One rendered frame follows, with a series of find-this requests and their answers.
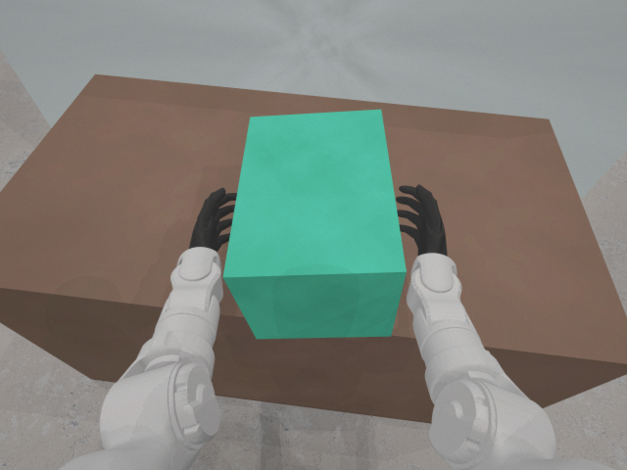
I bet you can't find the robot right upper arm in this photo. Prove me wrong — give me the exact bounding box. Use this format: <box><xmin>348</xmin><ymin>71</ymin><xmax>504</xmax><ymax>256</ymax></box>
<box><xmin>429</xmin><ymin>378</ymin><xmax>614</xmax><ymax>470</ymax></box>

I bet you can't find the carton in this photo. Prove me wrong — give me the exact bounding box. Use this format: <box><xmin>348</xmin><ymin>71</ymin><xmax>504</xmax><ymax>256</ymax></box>
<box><xmin>222</xmin><ymin>110</ymin><xmax>407</xmax><ymax>339</ymax></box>

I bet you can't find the left robot forearm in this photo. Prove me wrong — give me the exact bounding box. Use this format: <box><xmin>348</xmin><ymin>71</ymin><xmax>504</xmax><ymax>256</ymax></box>
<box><xmin>100</xmin><ymin>247</ymin><xmax>223</xmax><ymax>448</ymax></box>

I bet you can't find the robot left upper arm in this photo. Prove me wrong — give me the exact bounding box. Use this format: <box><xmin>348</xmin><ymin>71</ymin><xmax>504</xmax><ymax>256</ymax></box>
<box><xmin>59</xmin><ymin>361</ymin><xmax>221</xmax><ymax>470</ymax></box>

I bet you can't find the right robot forearm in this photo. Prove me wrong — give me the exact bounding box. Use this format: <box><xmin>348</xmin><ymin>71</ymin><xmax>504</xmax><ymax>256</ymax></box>
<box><xmin>407</xmin><ymin>253</ymin><xmax>530</xmax><ymax>404</ymax></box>

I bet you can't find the pedestal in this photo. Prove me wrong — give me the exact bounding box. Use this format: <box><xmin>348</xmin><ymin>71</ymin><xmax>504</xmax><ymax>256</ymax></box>
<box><xmin>0</xmin><ymin>74</ymin><xmax>627</xmax><ymax>424</ymax></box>

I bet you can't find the robot right hand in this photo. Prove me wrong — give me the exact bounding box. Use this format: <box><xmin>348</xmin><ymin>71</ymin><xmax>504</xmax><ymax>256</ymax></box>
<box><xmin>396</xmin><ymin>185</ymin><xmax>448</xmax><ymax>256</ymax></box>

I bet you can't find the robot left hand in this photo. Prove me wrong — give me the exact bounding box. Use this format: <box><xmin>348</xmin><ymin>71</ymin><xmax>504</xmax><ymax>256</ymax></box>
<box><xmin>189</xmin><ymin>188</ymin><xmax>237</xmax><ymax>252</ymax></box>

